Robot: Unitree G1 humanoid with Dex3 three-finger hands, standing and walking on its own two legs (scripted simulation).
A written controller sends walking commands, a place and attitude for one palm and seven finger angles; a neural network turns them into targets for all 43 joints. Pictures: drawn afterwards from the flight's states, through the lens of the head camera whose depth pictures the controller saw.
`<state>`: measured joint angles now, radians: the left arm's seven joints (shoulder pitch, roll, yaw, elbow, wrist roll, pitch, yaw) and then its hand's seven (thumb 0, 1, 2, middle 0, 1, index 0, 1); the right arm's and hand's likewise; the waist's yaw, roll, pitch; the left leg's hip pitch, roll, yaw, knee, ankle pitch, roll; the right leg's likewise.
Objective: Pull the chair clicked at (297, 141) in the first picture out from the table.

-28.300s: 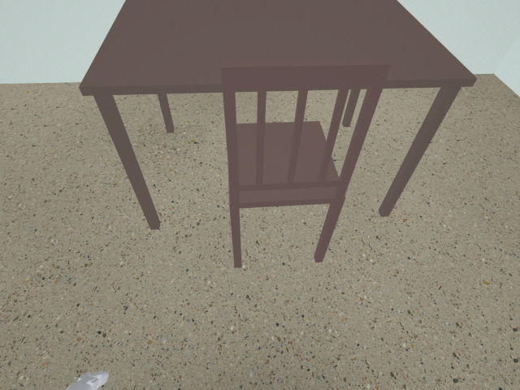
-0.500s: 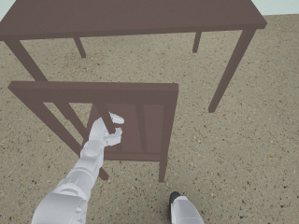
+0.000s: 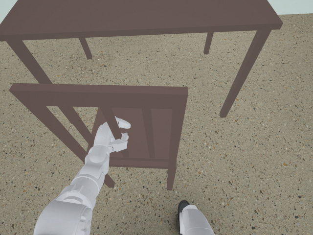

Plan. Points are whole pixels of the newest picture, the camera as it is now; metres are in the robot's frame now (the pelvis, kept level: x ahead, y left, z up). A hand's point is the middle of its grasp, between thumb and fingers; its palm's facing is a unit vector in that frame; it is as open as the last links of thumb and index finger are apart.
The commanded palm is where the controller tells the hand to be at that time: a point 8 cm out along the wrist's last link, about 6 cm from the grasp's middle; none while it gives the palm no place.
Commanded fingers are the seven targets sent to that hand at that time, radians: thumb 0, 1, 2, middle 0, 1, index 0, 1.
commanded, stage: stop walking, hand still on the chair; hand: left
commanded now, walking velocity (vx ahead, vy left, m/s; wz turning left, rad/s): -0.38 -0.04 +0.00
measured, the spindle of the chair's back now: (117, 135) +0.39 +0.12 -0.05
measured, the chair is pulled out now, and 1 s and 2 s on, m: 0.26 0.29 0.30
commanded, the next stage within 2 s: open the thumb and straighten the fingers in 1.06 s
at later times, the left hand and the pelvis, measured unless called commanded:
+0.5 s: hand (122, 145) +0.36 +0.10 -0.05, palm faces -0.11 -0.98 -0.18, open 5.2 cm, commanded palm +0.35 +0.16 -0.02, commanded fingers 0.00 0.90 0.90 -0.50 -1.45 -0.50 -1.45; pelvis +0.04 +0.02 +0.01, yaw -1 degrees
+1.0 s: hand (111, 150) +0.34 +0.13 -0.04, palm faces -0.15 -0.98 -0.15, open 5.2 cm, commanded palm +0.33 +0.18 -0.02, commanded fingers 0.00 0.90 0.90 -0.50 -1.45 -0.50 -1.45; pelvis +0.07 +0.05 +0.01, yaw -2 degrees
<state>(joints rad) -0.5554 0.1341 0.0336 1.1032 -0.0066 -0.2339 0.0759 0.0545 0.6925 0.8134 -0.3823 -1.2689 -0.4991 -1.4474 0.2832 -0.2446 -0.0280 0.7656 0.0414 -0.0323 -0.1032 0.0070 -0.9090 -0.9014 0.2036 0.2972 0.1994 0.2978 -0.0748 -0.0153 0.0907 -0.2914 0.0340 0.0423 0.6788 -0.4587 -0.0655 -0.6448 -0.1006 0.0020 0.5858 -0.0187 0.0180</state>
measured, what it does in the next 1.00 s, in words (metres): shifts its weight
